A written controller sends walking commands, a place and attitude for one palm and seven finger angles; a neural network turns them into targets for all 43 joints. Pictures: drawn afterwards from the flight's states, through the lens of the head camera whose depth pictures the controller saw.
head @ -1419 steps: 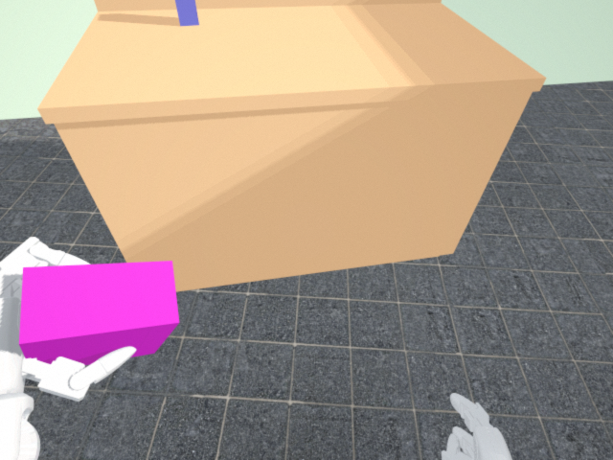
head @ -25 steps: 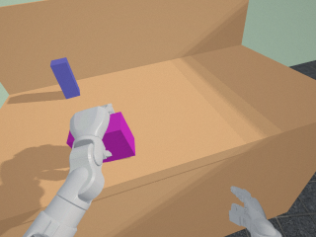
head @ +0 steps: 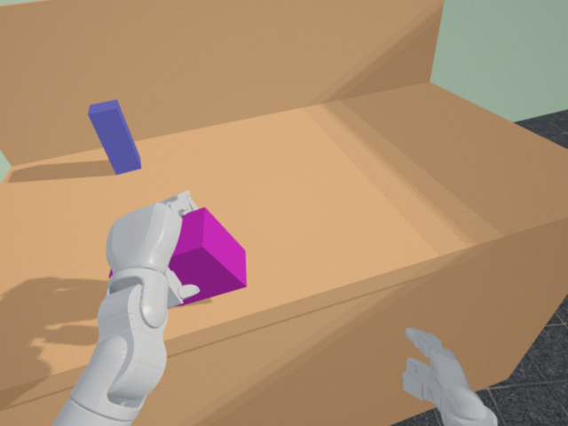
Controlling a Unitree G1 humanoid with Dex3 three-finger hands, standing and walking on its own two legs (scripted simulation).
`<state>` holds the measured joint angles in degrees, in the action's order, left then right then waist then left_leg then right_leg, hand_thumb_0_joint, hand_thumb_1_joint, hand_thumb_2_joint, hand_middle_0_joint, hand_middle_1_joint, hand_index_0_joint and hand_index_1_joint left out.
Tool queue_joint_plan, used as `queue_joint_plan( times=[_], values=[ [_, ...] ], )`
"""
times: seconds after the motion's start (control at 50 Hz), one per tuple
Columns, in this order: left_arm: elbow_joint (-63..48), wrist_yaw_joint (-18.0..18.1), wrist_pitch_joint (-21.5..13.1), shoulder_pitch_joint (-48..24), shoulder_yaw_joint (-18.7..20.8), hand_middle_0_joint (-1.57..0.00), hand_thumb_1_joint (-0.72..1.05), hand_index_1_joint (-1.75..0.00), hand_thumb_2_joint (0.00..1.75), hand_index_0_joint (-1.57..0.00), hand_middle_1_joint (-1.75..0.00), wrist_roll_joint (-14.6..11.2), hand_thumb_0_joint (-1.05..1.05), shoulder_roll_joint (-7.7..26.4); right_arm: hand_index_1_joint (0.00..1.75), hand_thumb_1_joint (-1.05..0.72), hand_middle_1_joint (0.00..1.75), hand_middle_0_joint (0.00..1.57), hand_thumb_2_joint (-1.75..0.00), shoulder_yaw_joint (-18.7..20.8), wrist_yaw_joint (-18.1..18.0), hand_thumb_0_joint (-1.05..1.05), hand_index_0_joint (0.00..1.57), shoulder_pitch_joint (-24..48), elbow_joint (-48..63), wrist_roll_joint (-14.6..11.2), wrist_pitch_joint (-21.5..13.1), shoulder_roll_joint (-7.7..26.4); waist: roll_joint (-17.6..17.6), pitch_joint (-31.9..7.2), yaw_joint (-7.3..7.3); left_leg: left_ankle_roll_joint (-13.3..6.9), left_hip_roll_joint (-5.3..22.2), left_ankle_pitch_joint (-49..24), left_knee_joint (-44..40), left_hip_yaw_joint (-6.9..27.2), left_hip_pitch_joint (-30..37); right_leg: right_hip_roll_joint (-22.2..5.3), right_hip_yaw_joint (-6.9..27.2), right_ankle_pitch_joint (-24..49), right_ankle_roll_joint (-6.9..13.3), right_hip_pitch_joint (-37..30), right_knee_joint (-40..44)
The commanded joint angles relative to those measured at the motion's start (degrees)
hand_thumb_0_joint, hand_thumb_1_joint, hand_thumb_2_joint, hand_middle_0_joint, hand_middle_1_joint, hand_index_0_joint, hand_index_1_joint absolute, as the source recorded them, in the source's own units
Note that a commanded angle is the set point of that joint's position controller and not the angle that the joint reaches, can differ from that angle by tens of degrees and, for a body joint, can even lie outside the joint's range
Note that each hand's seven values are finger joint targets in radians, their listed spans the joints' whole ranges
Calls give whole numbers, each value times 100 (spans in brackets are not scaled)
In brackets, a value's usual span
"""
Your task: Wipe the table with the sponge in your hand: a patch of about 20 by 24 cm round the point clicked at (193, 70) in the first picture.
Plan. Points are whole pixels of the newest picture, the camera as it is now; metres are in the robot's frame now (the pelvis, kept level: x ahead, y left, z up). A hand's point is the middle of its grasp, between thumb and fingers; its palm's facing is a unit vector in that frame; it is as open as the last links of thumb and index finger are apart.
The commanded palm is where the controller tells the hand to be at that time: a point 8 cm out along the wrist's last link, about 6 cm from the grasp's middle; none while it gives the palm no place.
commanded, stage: slide back across to the middle lane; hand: left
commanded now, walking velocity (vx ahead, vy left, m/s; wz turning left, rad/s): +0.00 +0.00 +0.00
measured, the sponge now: (191, 268) +0.28 +0.18 +0.12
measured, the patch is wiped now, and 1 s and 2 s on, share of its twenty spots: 1.00 1.00 1.00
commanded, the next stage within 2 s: wipe forward along the middle lane in 0.44 s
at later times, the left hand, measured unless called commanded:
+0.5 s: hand (127, 264) +0.25 +0.24 +0.17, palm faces +0.25 -0.21 -0.95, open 10.4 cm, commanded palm +0.20 +0.25 +0.22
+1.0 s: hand (116, 260) +0.26 +0.27 +0.16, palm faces +0.09 -0.06 -0.99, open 10.4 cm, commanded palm +0.24 +0.27 +0.20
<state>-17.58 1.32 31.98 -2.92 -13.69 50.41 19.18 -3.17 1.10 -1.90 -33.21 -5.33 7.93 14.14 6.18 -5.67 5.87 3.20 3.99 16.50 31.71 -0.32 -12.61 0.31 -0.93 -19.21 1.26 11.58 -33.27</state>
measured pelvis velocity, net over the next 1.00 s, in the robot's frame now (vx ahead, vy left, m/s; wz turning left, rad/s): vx -0.02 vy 0.00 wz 0.02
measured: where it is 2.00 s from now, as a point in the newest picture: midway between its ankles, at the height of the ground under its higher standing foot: outside the picture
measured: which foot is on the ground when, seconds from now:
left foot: down 0.00-1.00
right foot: down 0.00-1.00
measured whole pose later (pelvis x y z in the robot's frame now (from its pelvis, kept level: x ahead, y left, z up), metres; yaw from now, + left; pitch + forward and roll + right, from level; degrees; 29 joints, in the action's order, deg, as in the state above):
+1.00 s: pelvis -0.02 +0.00 +0.00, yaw +1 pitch -4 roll +0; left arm 1.4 -7.6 25.3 -12.0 -8.0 52.7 27.9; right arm -3.5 -4.1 -3.0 -38.4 -3.9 0.7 15.7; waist 7.1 -3.6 6.6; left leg 2.7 3.3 13.1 29.1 1.1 -12.5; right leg -0.2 -2.2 -16.6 1.3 11.1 -31.3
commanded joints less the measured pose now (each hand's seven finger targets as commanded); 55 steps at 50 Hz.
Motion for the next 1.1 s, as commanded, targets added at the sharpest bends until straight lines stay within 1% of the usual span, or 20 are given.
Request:
queue_joint_plan(
  times=[0.0,0.02,0.06,0.1,0.12,0.2,0.22,0.4,0.42,0.5,0.56,0.6,0.68,0.7,0.8,0.84,0.9,0.94,1.0,1.08],
  values=[
    [-689,-75,113,-561,688,-120,10,-160,130,-120,-160,-123,0,916,30,-90,30,20,-90,215,-68,0,20,1447,1110,46,-341,509,-734,-445,95,-406,-360,-1431,-280,-186,305,209,8,1515,207,46,642],
    [-770,-82,117,-698,474,-120,10,-160,130,-120,-160,-143,0,674,30,-90,30,20,-90,173,-74,0,20,1471,1185,27,-360,448,-734,-468,89,-423,-383,-1459,-268,-204,303,204,-59,1504,195,66,628],
    [-720,-87,115,-668,546,-120,10,-160,130,-120,-160,-159,0,746,30,-90,30,20,-90,181,-106,0,20,1411,1137,39,-372,477,-745,-427,76,-429,-379,-1431,-279,-195,327,217,-15,1462,193,101,672],
    [-880,-57,121,-594,1060,-120,10,-160,130,-120,-160,-162,0,1317,30,-90,30,20,-90,200,-148,0,20,1399,1139,77,-366,535,-660,-530,156,-420,-382,-1478,-277,-161,359,215,101,1511,223,-4,660],
    [-972,-67,129,-721,901,-120,10,-160,130,-120,-160,-175,0,1136,30,-90,30,20,-90,161,-153,0,20,1419,1219,59,-378,469,-667,-593,143,-426,-397,-1524,-277,-180,348,202,16,1526,209,-31,617],
    [-1043,-100,130,-596,1257,-120,10,-160,130,-120,-160,-250,0,1493,30,-90,30,20,-90,177,-201,0,20,1388,1181,68,-397,520,-533,-462,158,-406,-387,-1453,-308,-147,355,215,125,1350,228,38,687],
    [-1109,-120,120,-721,1057,-120,10,-160,130,-120,-160,-259,0,1295,30,-90,30,20,-90,139,-206,0,20,1400,1237,58,-435,473,-524,-550,148,-420,-411,-1484,-287,-161,360,204,55,1356,215,26,660],
    [-778,-263,40,-965,1581,-120,10,-160,130,-120,-160,-188,0,1985,30,-90,30,20,-90,153,-384,0,20,1331,1097,90,-689,581,-528,-449,165,-414,-455,-1219,-340,-75,412,194,227,874,217,163,862],
    [-840,-309,10,-1114,1298,-120,10,-160,130,-120,-160,-200,0,1714,30,-90,30,20,-90,110,-385,0,20,1376,1176,75,-750,515,-576,-486,156,-438,-484,-1222,-309,-99,391,167,124,873,180,173,853],
    [-401,-403,-61,-1141,1651,-120,10,-160,130,-120,-160,-105,0,2174,30,-90,30,20,-90,136,-469,0,20,1332,994,110,-856,613,-591,-336,147,-428,-501,-1008,-324,-64,365,168,302,589,184,285,992],
    [42,-499,-116,-1381,1387,-120,10,-160,130,-120,-160,-35,0,1969,30,-90,30,20,-90,111,-522,0,20,1317,898,116,-928,606,-637,-190,84,-439,-527,-920,-318,-81,303,140,244,525,149,390,1049],
    [268,-545,-167,-1669,1541,-120,10,-160,130,-120,-160,69,0,2233,30,-90,30,20,-90,128,-550,0,20,1295,830,112,-981,653,-559,-275,75,-417,-527,-844,-368,-46,341,163,295,414,194,368,1062],
    [501,-686,-320,-1835,1188,-120,10,-160,130,-120,-160,191,0,1904,30,-90,30,20,-90,120,-540,0,20,1297,763,131,-1059,610,-527,-388,94,-442,-550,-998,-400,-47,334,123,104,740,173,232,984],
    [584,-701,-345,-1903,1371,-120,10,-160,130,-120,-160,259,0,2119,30,-90,30,20,-90,136,-545,0,20,1308,748,145,-1085,643,-594,-433,108,-440,-545,-957,-431,-30,363,145,172,650,198,212,1000],
    [849,-738,-487,-2105,1420,-120,10,-160,130,-120,-160,396,0,2177,30,-90,30,20,-90,150,-510,0,20,1331,661,182,-1092,645,-655,-495,131,-435,-555,-1045,-484,-49,363,148,149,791,200,111,999],
    [1137,-726,-511,-2115,1348,-120,10,-160,130,-120,-160,396,0,2064,30,-90,30,20,-90,154,-519,0,20,1288,605,188,-1109,620,-865,-430,139,-456,-566,-1059,-456,-81,312,123,105,819,166,129,1021],
    [1400,-712,-554,-2375,1540,-120,10,-160,130,-120,-160,377,0,2306,30,-90,30,20,-90,181,-560,0,20,1286,515,185,-1083,683,-730,-358,93,-426,-565,-930,-504,-81,343,132,190,657,184,186,1115],
    [1571,-729,-615,-2417,1298,-120,10,-160,130,-120,-160,336,0,2003,30,-90,30,20,-90,172,-573,0,20,1236,529,169,-1109,638,-888,-345,83,-445,-569,-971,-498,-95,304,109,69,742,151,160,1091],
    [1701,-738,-692,-2451,1527,-120,10,-160,130,-120,-160,380,0,2279,30,-90,30,20,-90,209,-583,0,20,1185,500,180,-1086,704,-692,-468,93,-432,-575,-980,-537,-77,363,120,133,791,182,79,1108],
    [2038,-793,-800,-2685,1268,-120,10,-160,130,-120,-160,369,0,2038,30,-90,30,20,-90,210,-594,0,20,1108,461,152,-1061,696,-792,-243,-11,-443,-575,-860,-551,-101,276,105,24,690,140,217,1174]
  ],
)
